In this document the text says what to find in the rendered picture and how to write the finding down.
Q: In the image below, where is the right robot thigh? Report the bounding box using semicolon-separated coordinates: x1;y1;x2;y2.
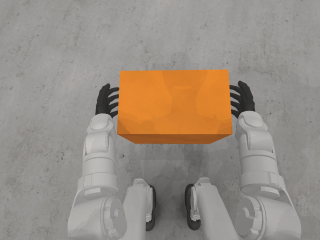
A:
191;183;239;240

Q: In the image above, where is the carton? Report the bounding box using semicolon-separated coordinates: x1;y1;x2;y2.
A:
117;69;233;144

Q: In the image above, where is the robot right foot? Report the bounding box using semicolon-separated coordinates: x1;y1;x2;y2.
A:
185;184;201;231

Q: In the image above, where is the robot right hand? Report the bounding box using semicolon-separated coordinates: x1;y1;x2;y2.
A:
229;81;256;119

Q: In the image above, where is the right robot upper arm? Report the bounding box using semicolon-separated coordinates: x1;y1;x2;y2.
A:
234;195;315;240

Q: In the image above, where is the left robot forearm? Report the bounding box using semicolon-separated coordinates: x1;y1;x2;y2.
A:
67;113;119;237

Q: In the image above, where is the right robot forearm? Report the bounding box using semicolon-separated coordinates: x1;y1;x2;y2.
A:
234;111;302;237

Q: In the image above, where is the left robot upper arm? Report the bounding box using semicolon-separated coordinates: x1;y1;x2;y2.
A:
55;196;128;240

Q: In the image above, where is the robot left hand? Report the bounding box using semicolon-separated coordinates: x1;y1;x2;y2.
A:
95;83;119;118

